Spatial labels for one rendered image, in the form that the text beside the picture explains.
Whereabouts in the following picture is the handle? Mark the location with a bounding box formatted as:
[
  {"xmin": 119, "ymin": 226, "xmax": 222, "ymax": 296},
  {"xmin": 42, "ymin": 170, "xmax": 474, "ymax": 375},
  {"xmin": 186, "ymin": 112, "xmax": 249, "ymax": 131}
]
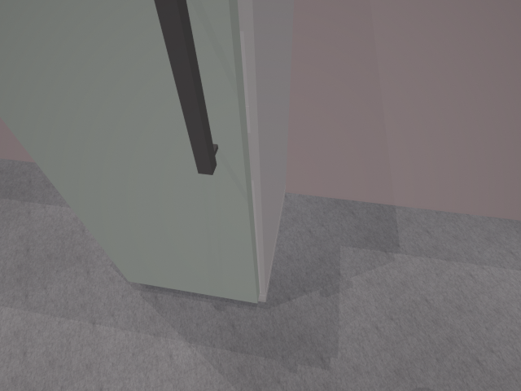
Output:
[{"xmin": 154, "ymin": 0, "xmax": 218, "ymax": 175}]

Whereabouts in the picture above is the fridge door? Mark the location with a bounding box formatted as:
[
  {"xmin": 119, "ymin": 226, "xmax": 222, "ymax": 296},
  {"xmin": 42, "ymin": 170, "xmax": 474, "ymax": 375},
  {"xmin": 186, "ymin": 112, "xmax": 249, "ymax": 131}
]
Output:
[{"xmin": 0, "ymin": 0, "xmax": 260, "ymax": 303}]

